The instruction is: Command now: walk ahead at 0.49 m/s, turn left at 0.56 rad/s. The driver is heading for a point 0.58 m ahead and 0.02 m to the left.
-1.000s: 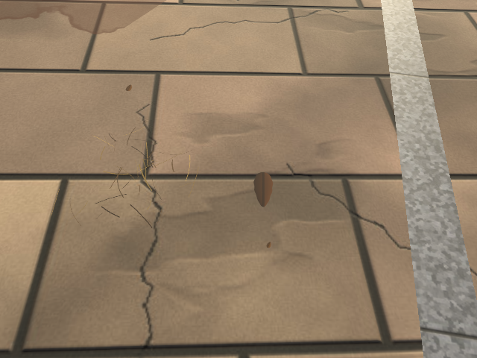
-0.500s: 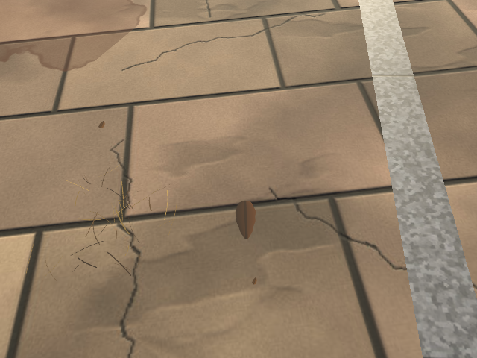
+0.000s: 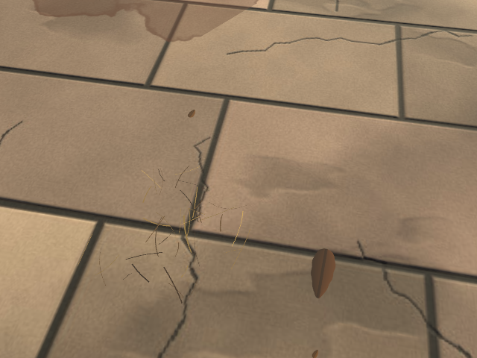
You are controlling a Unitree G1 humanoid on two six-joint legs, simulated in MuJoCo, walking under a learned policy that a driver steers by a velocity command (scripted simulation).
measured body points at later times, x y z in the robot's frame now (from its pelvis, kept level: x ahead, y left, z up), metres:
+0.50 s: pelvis +0.28 -0.05 +0.01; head +0.30 -0.06 +0.46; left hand +0.31 +0.24 -0.09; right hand +0.47 -0.29 -0.10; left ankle +0.22 +0.07 -0.65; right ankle +0.33 -0.15 -0.73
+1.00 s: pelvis +0.46 +0.05 +0.01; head +0.49 +0.08 +0.45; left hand +0.48 +0.35 -0.12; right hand +0.69 -0.14 -0.09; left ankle +0.50 +0.16 -0.73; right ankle +0.51 -0.10 -0.69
